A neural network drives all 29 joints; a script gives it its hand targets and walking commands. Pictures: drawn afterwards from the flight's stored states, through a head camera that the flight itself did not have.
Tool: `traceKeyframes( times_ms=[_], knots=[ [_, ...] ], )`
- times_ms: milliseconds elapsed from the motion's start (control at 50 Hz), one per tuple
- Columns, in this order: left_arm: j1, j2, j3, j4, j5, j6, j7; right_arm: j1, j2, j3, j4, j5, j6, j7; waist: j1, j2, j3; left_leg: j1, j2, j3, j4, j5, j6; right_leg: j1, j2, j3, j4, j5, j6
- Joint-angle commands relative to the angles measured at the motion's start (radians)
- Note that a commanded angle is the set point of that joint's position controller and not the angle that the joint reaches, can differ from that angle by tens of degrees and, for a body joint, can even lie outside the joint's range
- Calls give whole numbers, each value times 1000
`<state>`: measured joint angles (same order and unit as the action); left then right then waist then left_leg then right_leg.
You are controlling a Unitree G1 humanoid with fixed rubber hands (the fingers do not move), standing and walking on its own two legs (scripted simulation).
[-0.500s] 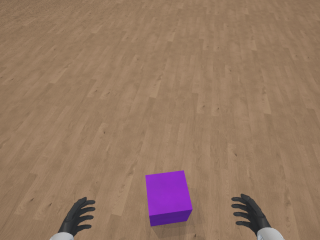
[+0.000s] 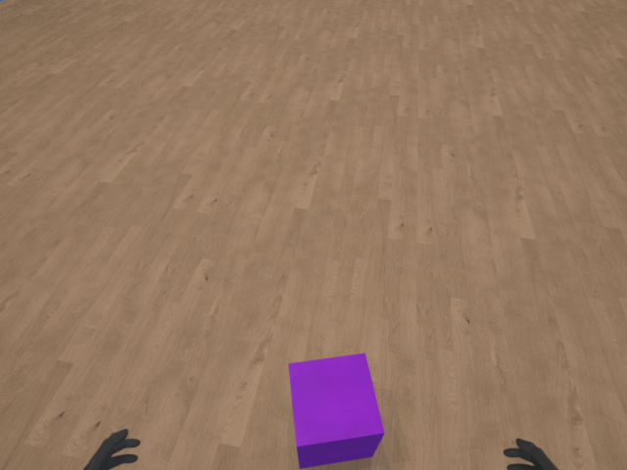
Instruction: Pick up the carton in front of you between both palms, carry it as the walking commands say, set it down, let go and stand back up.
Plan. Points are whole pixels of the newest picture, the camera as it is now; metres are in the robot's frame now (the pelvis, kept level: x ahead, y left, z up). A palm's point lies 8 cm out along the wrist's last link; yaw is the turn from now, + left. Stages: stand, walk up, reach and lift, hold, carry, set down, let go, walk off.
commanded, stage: stand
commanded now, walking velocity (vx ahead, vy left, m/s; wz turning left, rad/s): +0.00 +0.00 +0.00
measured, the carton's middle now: (331, 411) +0.39 -0.05 -0.64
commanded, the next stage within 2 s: none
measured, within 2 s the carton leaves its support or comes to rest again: neither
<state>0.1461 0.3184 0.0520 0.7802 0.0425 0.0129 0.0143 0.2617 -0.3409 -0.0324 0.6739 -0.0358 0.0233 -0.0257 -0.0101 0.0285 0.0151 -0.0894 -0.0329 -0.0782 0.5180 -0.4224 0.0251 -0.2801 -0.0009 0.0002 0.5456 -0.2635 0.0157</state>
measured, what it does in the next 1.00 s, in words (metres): stands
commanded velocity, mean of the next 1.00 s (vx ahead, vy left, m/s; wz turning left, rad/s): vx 0.00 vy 0.00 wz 0.00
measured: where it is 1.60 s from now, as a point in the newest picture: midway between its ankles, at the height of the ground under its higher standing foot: outside the picture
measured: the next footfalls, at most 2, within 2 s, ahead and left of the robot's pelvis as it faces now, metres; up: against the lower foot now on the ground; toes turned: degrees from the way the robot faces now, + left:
none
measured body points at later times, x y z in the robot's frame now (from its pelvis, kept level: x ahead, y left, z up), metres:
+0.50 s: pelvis -0.01 -0.01 +0.00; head -0.01 +0.00 +0.45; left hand +0.11 +0.29 -0.10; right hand +0.10 -0.31 -0.10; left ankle -0.09 +0.11 -0.73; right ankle +0.02 -0.13 -0.73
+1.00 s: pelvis -0.03 -0.02 +0.01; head -0.03 -0.02 +0.46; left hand +0.07 +0.30 -0.10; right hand +0.06 -0.32 -0.10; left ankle -0.09 +0.11 -0.73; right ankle +0.02 -0.13 -0.73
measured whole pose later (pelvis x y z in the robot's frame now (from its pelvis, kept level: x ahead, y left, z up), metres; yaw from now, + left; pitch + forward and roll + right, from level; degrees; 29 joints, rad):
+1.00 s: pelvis -0.03 -0.02 +0.01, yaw +1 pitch -3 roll +0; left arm 0.12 0.37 0.03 1.01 0.02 -0.01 0.01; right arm 0.24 -0.38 0.00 0.88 -0.02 0.00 -0.02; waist 0.01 0.01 0.04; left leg -0.03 -0.02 -0.10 0.41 -0.33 0.00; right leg -0.21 0.00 -0.02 0.43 -0.17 0.00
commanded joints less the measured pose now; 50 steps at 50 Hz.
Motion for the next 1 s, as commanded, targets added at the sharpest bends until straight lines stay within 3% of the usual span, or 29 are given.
traceKeyframes(
  times_ms=[0,20,40,60,80,120,140,160,220,300,320,340,360,380,420,440,480,500,560,580,600,620,740,780,820,860,880,960,980],
  knots=[
    [-13,156,30,-41,2,-16,9,3,-151,-38,-43,1,-14,-7,15,-28,-84,-138,94,-45,-71,480,-30,204,-82,66,-18,367,-57],
    [-47,141,26,-44,1,-11,6,7,-163,-35,-40,2,-18,-9,-11,13,-45,-151,90,-39,-86,469,-32,173,-74,57,-18,370,-51],
    [-40,138,27,-33,-7,-16,7,5,-158,-41,-30,-2,-21,-6,12,-32,-73,-114,95,-61,-84,472,-25,181,-78,57,-23,350,-56],
    [-35,136,28,-26,-3,-18,12,1,-149,-34,-29,-2,-25,-8,7,-42,-79,-118,100,-59,-86,472,-25,196,-77,63,-15,352,-52],
    [-43,144,24,-21,-10,-17,9,-14,-149,-32,-33,-1,-20,-7,5,-6,-58,-136,100,-54,-94,456,-21,183,-68,56,-16,325,-45],
    [-27,155,27,-9,-7,-15,11,-15,-154,-34,-16,-2,-24,-8,17,-36,-48,-143,100,-65,-89,444,-21,185,-75,59,-27,335,-49],
    [-41,156,23,-2,-11,-19,7,-2,-155,-31,-5,1,-29,-3,18,4,-53,-142,93,-66,-110,415,-25,203,-84,75,-34,329,-54],
    [-52,156,26,-3,-6,-21,10,-14,-166,-33,-11,3,-26,-3,2,-12,-64,-120,90,-53,-101,444,-23,185,-74,65,-33,341,-55],
    [-56,144,14,18,-17,-25,6,1,-157,-28,10,1,-27,-6,4,7,-60,-110,99,-63,-106,449,-24,194,-85,71,-48,336,-44],
    [-62,160,14,42,-8,-27,8,-10,-168,-30,16,-3,-23,-7,6,-26,-32,-153,94,-58,-127,386,-23,220,-86,67,-54,326,-47],
    [-56,175,16,49,-8,-29,11,-30,-168,-26,16,4,-28,-2,22,-39,-23,-142,95,-76,-133,378,-20,208,-87,74,-62,333,-49],
    [-57,157,13,50,-10,-28,8,-1,-164,-26,34,2,-29,-8,6,8,-48,-123,93,-67,-132,402,-15,209,-91,77,-56,337,-53],
    [-62,169,15,56,-16,-29,8,-19,-174,-25,34,5,-31,-6,20,19,-8,-139,101,-67,-121,407,-19,194,-100,90,-72,327,-58],
    [-53,168,11,64,-18,-29,5,-8,-172,-23,35,5,-27,-8,7,-24,-49,-123,101,-72,-123,406,-18,205,-89,75,-70,318,-51],
    [-40,178,15,80,-16,-32,3,-35,-174,-25,42,0,-26,-7,31,-37,-34,-127,104,-74,-137,352,-15,204,-89,79,-89,280,-49],
    [-58,185,18,81,-9,-30,5,-19,-166,-21,38,5,-30,-8,15,-38,-8,-145,102,-82,-140,338,-11,215,-92,87,-92,268,-56],
    [-55,191,19,92,-15,-28,4,-7,-190,-23,58,5,-32,-8,20,-25,-6,-140,99,-81,-153,369,-8,207,-96,79,-86,298,-60],
    [-53,175,10,96,-23,-33,4,-28,-195,-24,62,11,-29,-4,10,21,-26,-116,109,-86,-145,376,-12,203,-101,96,-90,322,-69],
    [-49,190,17,108,-13,-28,3,-19,-185,-18,78,3,-37,-3,23,-11,-22,-126,110,-93,-162,328,-7,215,-94,82,-96,259,-58],
    [-52,201,13,109,-19,-27,3,-1,-192,-15,90,11,-36,-5,11,6,-18,-131,109,-91,-163,346,-7,219,-103,94,-102,294,-65],
    [-46,188,15,117,-20,-29,2,-8,-189,-17,86,9,-37,-5,14,-28,-41,-115,104,-84,-163,346,-12,233,-92,81,-107,268,-47],
    [-49,204,10,127,-22,-30,5,-9,-196,-16,103,10,-35,-1,12,-11,-1,-138,108,-89,-156,353,-5,221,-109,99,-117,288,-62],
    [-59,197,7,142,-15,-23,-1,-29,-192,-12,121,11,-41,-2,13,6,9,-154,107,-94,-187,256,-4,222,-98,90,-133,221,-49],
    [-59,217,5,152,-22,-31,-1,-24,-197,-10,137,6,-32,-2,23,-65,12,-146,107,-94,-194,258,0,219,-96,95,-149,192,-53],
    [-68,200,3,155,-23,-32,-4,-25,-192,-7,146,9,-38,1,22,-14,49,-158,115,-98,-192,264,-2,194,-104,100,-156,226,-54],
    [-47,228,1,173,-27,-32,-3,-14,-198,-9,148,16,-38,2,17,-32,5,-132,107,-101,-188,214,2,216,-109,107,-164,171,-51],
    [-46,217,5,174,-28,-33,-3,-8,-203,-7,163,12,-38,2,16,3,-1,-119,107,-101,-199,219,7,215,-102,112,-163,171,-52],
    [-70,215,6,179,-24,-41,-4,-39,-210,-8,159,8,-38,1,19,-34,-26,-124,108,-98,-210,250,-5,239,-102,99,-149,203,-52],
    [-73,213,-1,182,-32,-38,-6,-34,-212,-3,168,12,-37,3,15,12,16,-135,104,-84,-200,280,-3,217,-100,103,-158,222,-42]
  ],
)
